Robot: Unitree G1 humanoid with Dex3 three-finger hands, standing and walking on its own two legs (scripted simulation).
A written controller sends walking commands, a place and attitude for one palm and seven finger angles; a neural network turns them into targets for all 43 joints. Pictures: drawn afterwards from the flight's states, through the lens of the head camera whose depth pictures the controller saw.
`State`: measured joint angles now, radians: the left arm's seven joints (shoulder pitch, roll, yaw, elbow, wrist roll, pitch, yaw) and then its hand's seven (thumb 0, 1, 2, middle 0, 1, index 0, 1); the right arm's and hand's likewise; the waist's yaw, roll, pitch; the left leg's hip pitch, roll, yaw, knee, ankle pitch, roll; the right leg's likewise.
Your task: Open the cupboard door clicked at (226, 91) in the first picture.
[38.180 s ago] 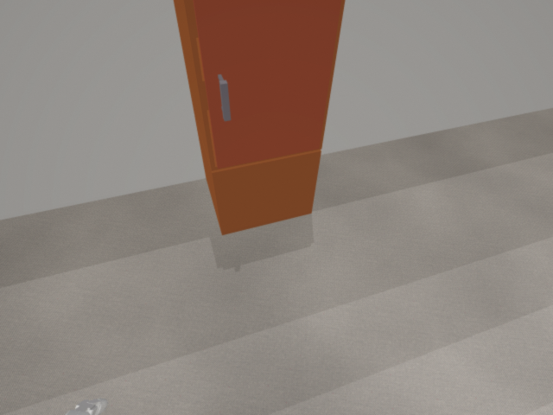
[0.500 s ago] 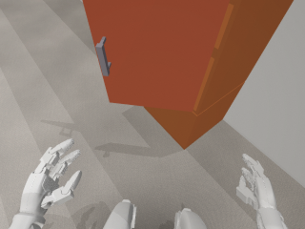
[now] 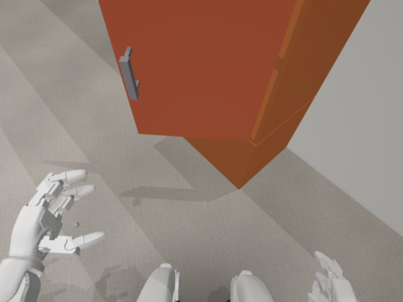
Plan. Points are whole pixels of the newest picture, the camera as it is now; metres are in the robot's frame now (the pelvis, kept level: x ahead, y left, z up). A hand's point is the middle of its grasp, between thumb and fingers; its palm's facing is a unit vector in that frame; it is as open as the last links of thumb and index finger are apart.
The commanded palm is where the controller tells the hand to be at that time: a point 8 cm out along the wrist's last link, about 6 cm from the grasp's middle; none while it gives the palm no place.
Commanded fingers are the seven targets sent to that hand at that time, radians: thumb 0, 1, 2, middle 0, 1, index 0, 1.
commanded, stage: raise the hand with hooked fingers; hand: left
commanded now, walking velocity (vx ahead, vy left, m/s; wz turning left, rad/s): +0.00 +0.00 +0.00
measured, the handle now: (131, 74) +0.62 +0.22 +0.05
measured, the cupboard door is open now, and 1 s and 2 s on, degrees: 44 44 44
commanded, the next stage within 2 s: move the hooked fingers beside the handle in 1.16 s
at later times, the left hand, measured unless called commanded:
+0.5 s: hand (52, 203) +0.27 +0.28 +0.05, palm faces +0.00 -1.00 -0.06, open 13.9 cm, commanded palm +0.25 +0.33 +0.06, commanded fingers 0.00 -0.50 0.30 -0.30 -1.20 -0.30 -1.20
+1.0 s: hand (59, 188) +0.30 +0.28 +0.05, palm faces +0.00 -1.00 -0.05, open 14.0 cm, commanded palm +0.27 +0.33 +0.06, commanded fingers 0.00 -0.50 0.30 -0.30 -1.20 -0.30 -1.20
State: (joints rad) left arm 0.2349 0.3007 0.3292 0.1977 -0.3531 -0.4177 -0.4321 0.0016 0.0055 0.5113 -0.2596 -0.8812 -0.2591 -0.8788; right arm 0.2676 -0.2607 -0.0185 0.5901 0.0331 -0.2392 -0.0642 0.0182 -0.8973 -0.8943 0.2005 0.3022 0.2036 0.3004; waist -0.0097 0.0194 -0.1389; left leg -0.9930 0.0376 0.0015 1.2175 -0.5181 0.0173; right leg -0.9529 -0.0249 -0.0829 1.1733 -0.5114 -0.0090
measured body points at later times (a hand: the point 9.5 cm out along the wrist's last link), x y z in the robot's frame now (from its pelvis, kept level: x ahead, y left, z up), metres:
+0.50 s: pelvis +0.01 +0.02 +0.01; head +0.09 +0.04 +0.45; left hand +0.27 +0.33 +0.06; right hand +0.19 -0.22 -0.07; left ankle +0.04 +0.11 -0.64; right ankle +0.03 -0.12 -0.64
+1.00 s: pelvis +0.01 +0.01 +0.01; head +0.10 +0.03 +0.45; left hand +0.29 +0.33 +0.06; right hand +0.17 -0.25 -0.07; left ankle +0.04 +0.11 -0.64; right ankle +0.03 -0.12 -0.64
